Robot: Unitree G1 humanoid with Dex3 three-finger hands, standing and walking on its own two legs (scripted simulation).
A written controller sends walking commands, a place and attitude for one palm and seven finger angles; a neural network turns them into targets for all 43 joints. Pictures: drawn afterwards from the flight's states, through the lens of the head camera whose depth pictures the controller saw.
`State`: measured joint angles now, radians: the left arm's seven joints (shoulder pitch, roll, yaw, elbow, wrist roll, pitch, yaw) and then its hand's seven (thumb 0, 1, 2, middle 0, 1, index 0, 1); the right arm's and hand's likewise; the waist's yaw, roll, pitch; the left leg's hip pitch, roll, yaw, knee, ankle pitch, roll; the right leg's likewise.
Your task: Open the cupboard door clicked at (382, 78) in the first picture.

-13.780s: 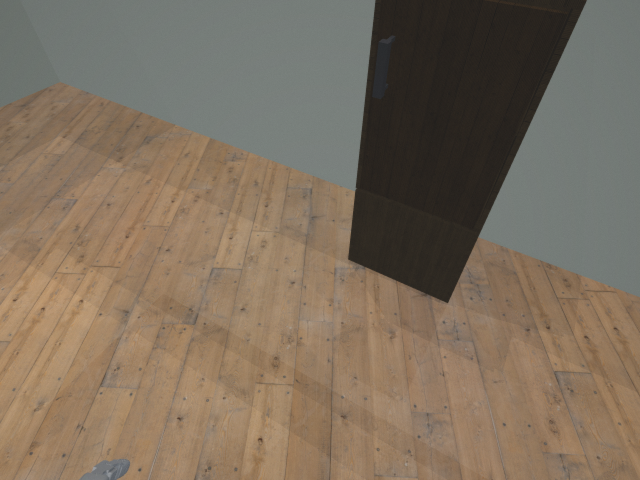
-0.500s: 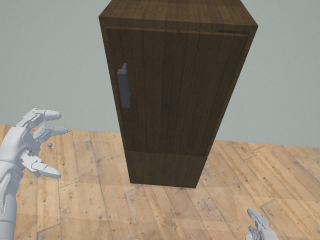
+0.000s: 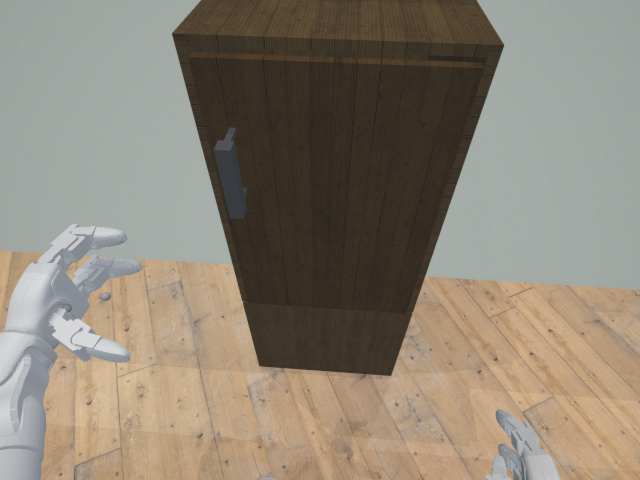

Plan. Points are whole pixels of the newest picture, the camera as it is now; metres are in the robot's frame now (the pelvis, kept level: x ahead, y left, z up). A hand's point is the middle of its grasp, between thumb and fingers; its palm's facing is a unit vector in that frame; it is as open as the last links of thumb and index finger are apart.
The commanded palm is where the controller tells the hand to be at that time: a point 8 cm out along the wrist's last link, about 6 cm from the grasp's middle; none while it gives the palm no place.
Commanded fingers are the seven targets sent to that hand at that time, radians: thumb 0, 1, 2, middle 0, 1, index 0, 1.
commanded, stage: move the hooked fingers beside the handle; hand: left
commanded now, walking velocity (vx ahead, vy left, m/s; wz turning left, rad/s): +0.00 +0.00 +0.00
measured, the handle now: (234, 173) +0.53 +0.18 +0.09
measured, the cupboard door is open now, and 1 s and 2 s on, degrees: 0 0 0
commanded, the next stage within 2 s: none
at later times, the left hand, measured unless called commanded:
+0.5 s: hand (137, 256) +0.35 +0.26 +0.10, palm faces +0.03 -1.00 -0.01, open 14.0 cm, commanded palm +0.33 +0.30 +0.11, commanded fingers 0.00 -0.50 0.30 -0.30 -1.20 -0.30 -1.20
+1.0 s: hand (162, 217) +0.42 +0.25 +0.10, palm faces +0.01 -1.00 +0.00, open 14.0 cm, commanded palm +0.40 +0.30 +0.10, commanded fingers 0.00 -0.50 0.30 -0.30 -1.20 -0.30 -1.20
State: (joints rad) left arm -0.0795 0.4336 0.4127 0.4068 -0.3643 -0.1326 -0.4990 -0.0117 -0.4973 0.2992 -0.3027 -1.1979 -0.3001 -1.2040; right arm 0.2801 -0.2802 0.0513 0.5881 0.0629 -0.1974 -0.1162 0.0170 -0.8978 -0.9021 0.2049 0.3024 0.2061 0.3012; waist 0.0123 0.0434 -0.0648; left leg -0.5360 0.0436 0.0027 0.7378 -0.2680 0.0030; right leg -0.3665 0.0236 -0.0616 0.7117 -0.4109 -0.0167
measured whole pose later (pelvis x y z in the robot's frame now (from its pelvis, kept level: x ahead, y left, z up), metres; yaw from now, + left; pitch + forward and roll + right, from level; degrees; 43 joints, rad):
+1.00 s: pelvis +0.00 +0.01 -0.01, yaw -1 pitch +9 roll -2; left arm -0.58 0.50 0.39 0.90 -0.23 -0.24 -0.39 -0.01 -0.50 0.30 -0.30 -1.20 -0.30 -1.20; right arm 0.35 -0.28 0.04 0.64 0.05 -0.05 -0.09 0.01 -0.90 -0.90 0.20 0.30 0.21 0.30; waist -0.07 0.02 -0.07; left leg -0.66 0.05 0.02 0.80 -0.29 0.02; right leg -0.50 0.02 -0.04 0.77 -0.43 -0.01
